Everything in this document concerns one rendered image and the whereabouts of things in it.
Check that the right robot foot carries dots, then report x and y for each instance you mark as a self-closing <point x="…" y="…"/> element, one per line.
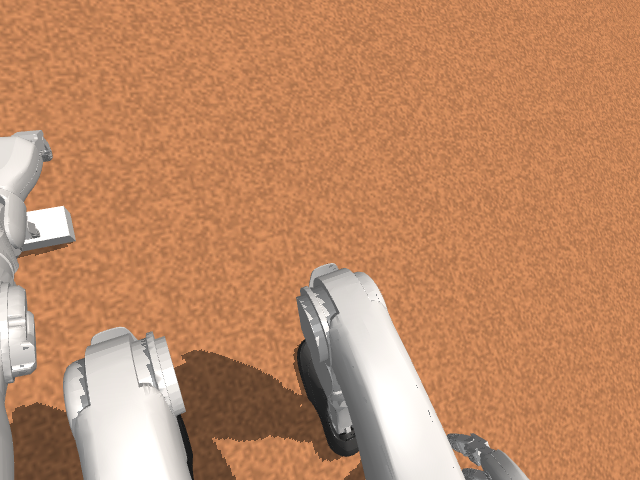
<point x="342" y="444"/>

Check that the right robot hand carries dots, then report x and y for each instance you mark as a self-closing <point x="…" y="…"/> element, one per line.
<point x="496" y="464"/>

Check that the left robot foot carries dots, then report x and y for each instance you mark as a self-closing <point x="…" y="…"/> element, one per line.
<point x="187" y="445"/>

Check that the left robot arm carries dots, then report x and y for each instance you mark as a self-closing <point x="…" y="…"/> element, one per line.
<point x="17" y="326"/>

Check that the small box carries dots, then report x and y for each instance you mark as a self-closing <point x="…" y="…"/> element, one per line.
<point x="54" y="225"/>

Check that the left robot hand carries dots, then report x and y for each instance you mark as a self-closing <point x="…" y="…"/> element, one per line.
<point x="21" y="160"/>

